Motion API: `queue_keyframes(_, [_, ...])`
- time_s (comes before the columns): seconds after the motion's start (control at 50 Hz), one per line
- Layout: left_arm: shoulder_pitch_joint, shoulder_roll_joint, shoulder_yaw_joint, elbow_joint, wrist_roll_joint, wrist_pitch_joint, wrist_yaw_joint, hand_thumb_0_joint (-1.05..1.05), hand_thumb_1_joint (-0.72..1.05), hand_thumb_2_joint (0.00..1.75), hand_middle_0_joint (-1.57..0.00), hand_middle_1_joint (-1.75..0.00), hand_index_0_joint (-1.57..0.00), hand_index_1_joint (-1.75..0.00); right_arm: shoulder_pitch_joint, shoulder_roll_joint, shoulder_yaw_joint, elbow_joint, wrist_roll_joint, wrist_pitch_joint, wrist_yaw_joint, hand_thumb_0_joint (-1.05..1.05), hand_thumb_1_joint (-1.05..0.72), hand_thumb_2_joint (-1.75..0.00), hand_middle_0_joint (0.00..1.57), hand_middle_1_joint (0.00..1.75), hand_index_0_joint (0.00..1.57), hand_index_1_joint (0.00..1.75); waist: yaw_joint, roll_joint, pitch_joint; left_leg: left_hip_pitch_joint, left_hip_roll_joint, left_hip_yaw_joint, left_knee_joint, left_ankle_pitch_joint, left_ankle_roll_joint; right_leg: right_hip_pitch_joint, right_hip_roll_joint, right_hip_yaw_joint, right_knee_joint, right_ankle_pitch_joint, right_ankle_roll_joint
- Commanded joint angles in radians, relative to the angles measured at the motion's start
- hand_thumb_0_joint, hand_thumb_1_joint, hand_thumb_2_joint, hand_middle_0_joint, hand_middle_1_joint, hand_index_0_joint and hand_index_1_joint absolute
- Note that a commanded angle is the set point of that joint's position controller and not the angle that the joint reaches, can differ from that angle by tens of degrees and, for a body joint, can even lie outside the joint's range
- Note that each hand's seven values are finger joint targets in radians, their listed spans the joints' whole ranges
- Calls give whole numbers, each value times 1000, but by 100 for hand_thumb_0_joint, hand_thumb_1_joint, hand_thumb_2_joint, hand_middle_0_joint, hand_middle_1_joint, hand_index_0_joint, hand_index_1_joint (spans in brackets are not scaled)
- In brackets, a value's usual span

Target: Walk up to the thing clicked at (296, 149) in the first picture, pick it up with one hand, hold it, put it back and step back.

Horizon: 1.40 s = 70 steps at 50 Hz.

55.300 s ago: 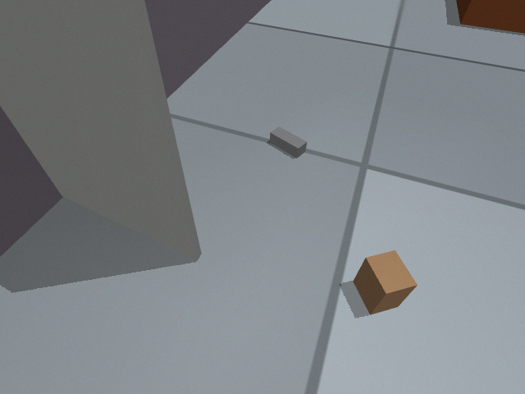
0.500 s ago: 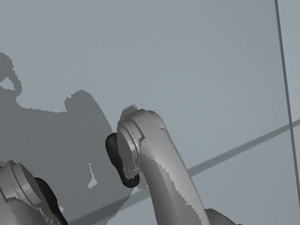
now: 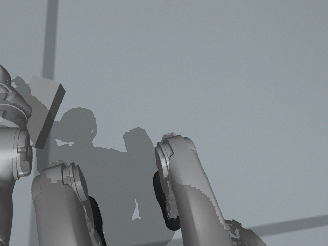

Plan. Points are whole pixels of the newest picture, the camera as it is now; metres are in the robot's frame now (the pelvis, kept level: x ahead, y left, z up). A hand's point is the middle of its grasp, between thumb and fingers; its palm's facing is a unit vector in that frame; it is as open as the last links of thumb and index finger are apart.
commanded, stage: withdraw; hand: left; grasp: from above
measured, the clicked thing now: (38, 112) +0.51 +0.25 -0.31
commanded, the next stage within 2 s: home in 0.22 s
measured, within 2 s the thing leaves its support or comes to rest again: neither
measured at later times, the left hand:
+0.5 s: hand (19, 126) +0.44 +0.26 -0.19, palm faces -0.48 -0.12 -0.87, open 12.3 cm
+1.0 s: hand out of the picture +0.30 +0.23 +0.04, palm faces -0.26 -0.69 -0.68, open 7.2 cm
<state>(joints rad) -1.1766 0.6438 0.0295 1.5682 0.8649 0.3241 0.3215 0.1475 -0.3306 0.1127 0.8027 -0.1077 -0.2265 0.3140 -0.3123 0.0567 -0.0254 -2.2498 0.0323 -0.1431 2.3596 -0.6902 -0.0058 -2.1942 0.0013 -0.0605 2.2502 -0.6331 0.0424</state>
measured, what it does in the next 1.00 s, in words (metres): rises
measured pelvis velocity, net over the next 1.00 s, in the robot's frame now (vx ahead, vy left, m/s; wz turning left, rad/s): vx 0.01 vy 0.00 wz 0.10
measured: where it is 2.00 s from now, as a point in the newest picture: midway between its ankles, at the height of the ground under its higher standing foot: (134, 225)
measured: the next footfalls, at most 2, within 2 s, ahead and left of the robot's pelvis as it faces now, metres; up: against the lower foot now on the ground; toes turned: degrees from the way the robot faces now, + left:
none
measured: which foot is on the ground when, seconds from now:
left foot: down 0.00-1.00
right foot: down 0.00-1.00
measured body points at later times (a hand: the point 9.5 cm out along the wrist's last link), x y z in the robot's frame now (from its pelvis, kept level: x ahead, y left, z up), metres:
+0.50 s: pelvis +0.00 +0.00 -0.01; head +0.26 +0.06 +0.36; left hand +0.46 +0.26 -0.14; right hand +0.05 -0.29 -0.11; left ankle +0.08 +0.13 -0.31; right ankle +0.11 -0.13 -0.31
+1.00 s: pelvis +0.01 +0.00 +0.15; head +0.17 +0.04 +0.57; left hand +0.31 +0.27 +0.09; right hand +0.23 -0.23 +0.04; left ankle +0.08 +0.13 -0.31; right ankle +0.11 -0.13 -0.31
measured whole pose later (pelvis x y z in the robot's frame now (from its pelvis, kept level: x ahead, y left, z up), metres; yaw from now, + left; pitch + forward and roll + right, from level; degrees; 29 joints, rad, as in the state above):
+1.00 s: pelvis +0.01 +0.00 +0.15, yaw +6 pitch +31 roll -4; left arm -0.15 0.38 -0.05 0.39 0.50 0.07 0.08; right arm 0.08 -0.24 -0.02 0.59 0.03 -0.03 0.01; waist -0.05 0.03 -0.22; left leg -1.76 0.02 -0.06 1.86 -0.65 -0.01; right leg -1.73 -0.04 -0.03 1.81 -0.63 0.03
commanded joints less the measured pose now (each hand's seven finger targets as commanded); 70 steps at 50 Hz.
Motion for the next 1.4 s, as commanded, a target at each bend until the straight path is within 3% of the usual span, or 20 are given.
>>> queue_keyframes(0.0, [-415,306,-12,-150,159,-134,-6,0,-51,99,-7,-104,-8,-103,198,-237,-49,-27,-4,30,-59,0,-89,-89,20,30,20,30,-38,188,-561,337,-39,89,-248,-2,17,361,60,-68,-229,-66,-78])
queue_keyframes(0.08, [-358,315,-8,-80,223,-225,-11,0,-51,99,-8,-102,-9,-102,236,-237,-32,-54,-1,58,-98,0,-90,-89,20,30,20,30,-59,156,-545,311,-36,94,-211,57,26,346,52,-82,-214,5,-74])
queue_keyframes(0.16, [-245,330,16,-143,242,-297,-32,0,-49,98,-11,-100,-11,-99,273,-246,-38,-79,-9,86,-123,0,-90,-90,20,30,20,30,7,212,-666,351,-33,113,-199,221,21,430,36,-98,-189,188,-73])
queue_keyframes(0.24, [-118,290,7,-276,277,-364,-88,0,-49,97,-8,-101,-9,-99,304,-274,-84,-107,-13,135,-145,0,-90,-89,20,30,20,30,24,229,-721,430,-33,106,-192,317,10,439,31,-114,-187,265,-83])
queue_keyframes(0.3, [-72,296,30,-513,261,-422,-113,0,-43,92,-12,-96,-14,-94,315,-279,-124,-131,-15,171,-158,0,-90,-89,20,30,20,30,62,297,-832,519,-30,104,-188,399,-2,475,23,-107,-175,328,-85])
queue_keyframes(0.34, [34,266,36,-521,249,-447,-111,0,-27,108,-28,-80,-27,-80,296,-275,-142,-137,-14,189,-169,0,-88,-89,20,30,20,30,67,217,-789,492,-30,102,-180,368,3,455,22,-103,-188,306,-83])
queue_keyframes(0.38, [61,357,109,-740,245,-484,-89,0,-11,118,-30,-77,-27,-79,283,-269,-170,-165,-9,207,-185,0,-88,-89,20,30,20,30,120,273,-877,540,-31,111,-206,358,3,499,16,-89,-200,296,-84])
queue_keyframes(0.4, [82,322,91,-754,238,-488,-83,0,-3,118,-30,-76,-27,-79,269,-262,-187,-172,-5,215,-191,0,-88,-89,20,30,20,30,116,241,-872,540,-29,106,-212,328,5,468,16,-87,-203,269,-87])
queue_keyframes(0.44, [113,318,102,-956,222,-503,-65,0,13,109,-27,-66,-25,-69,243,-241,-216,-193,6,225,-202,0,-89,-90,20,30,20,30,161,311,-951,629,-30,116,-258,307,1,442,10,-76,-222,236,-96])
queue_keyframes(0.52, [194,235,90,-980,176,-475,-43,0,43,106,-26,-58,-24,-59,213,-210,-253,-187,29,229,-221,0,-89,-90,20,30,20,30,172,287,-920,648,-28,123,-326,194,11,384,9,-61,-264,154,-95])
queue_keyframes(0.6, [321,72,-14,-886,95,-401,-75,0,48,107,-26,-57,-24,-58,171,-173,-247,-184,57,231,-238,0,-89,-90,20,30,20,30,167,197,-739,574,-29,78,-479,-24,37,374,16,-54,-349,27,-75])
queue_keyframes(0.68, [520,-34,-94,-952,-76,-338,-180,0,53,107,-25,-56,-24,-57,129,-174,-248,-224,88,222,-254,0,-89,-90,20,30,20,30,191,89,-682,616,-31,58,-590,-45,44,474,23,-51,-436,26,-68])
queue_keyframes(0.72, [582,-43,-98,-1033,-165,-311,-222,0,62,109,-26,-54,-24,-56,88,-170,-242,-254,100,219,-264,0,-89,-90,20,30,20,30,195,51,-653,641,-30,43,-639,-57,46,525,21,-48,-475,27,-63])
queue_keyframes(0.8, [655,-39,-54,-1230,-292,-297,-255,0,87,120,-27,-56,-26,-57,30,-133,-226,-293,124,196,-285,0,-89,-90,20,30,20,30,221,26,-688,740,-25,52,-691,24,45,632,12,-30,-545,94,-60])
queue_keyframes(0.9, [792,-35,39,-1384,-354,-291,-206,0,94,108,-24,-44,-24,-45,-4,-85,-202,-311,141,169,-315,0,-90,-90,20,30,20,30,256,73,-722,859,-34,100,-743,162,37,757,0,6,-631,178,-66])
queue_keyframes(1.0, [954,-121,33,-1442,-448,-226,-197,0,95,103,-23,-39,-23,-39,-17,-72,-204,-331,148,147,-344,0,-90,-90,20,30,20,30,251,68,-689,988,-30,76,-883,132,30,861,-6,9,-750,146,-63])
queue_keyframes(1.1, [1194,-196,4,-1547,-621,-123,-234,0,91,93,-21,-32,-20,-32,-32,-55,-198,-373,157,124,-370,0,-90,-90,20,30,20,30,247,-20,-630,1088,-32,81,-1004,110,36,1057,4,23,-934,122,-53])
queue_keyframes(1.16, [1226,-209,4,-1614,-708,-85,-238,0,90,90,-20,-30,-20,-30,-25,-43,-181,-374,157,103,-388,0,-90,-90,20,30,20,30,234,-17,-553,1158,-25,76,-1079,114,32,1112,9,26,-1003,123,-50])
queue_keyframes(1.28, [1341,-250,34,-1676,-798,-55,-220,0,90,90,-20,-30,-20,-30,31,-13,-156,-378,153,57,-432,0,-90,-90,20,30,20,30,227,4,-439,1296,-25,79,-1210,203,28,1253,6,36,-1147,188,-52])
queue_keyframes(1.38, [1480,-286,67,-1750,-864,13,-219,0,90,90,-20,-30,-20,-30,70,-8,-141,-399,148,33,-465,0,-90,-90,20,30,20,30,256,44,-400,1447,-27,84,-1330,286,18,1399,5,32,-1262,260,-50])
